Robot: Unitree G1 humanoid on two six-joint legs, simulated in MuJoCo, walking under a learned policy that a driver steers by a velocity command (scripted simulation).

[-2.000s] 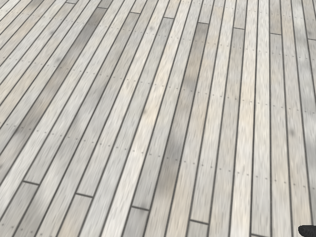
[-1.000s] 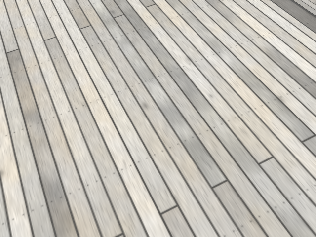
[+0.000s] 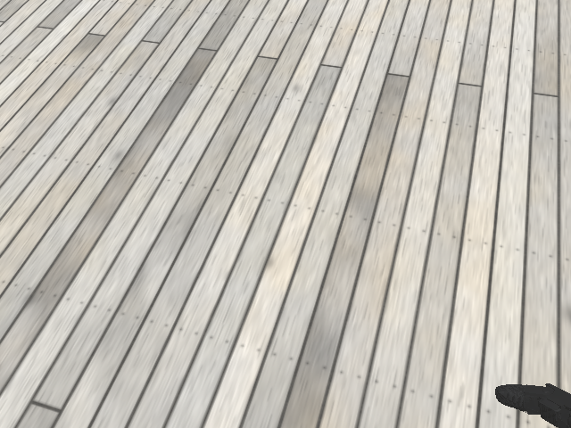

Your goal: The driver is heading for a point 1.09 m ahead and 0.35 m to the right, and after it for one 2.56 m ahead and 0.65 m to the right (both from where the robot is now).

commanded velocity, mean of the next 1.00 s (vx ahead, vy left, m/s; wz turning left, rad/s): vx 0.13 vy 0.00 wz -0.56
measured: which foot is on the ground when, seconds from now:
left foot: up 0.00-0.12, down 0.14-0.54, up 0.56-1.00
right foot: down 0.00-0.14, up 0.16-0.52, down 0.54-1.00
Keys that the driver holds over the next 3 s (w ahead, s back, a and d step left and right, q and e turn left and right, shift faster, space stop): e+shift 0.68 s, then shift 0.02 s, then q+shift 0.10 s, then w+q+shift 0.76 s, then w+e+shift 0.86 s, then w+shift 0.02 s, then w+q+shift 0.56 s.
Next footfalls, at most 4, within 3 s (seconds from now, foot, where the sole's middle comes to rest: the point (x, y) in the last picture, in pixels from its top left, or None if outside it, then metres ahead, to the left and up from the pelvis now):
0.14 left None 0.20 0.12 -0.78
0.54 right None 0.13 -0.15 -0.78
1.16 left None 0.34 0.01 -0.78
1.60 right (448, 320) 0.75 -0.26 -0.78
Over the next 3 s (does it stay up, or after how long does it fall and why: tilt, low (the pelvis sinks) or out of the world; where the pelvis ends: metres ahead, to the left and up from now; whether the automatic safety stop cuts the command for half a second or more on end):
stays up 1.79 -0.50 -0.02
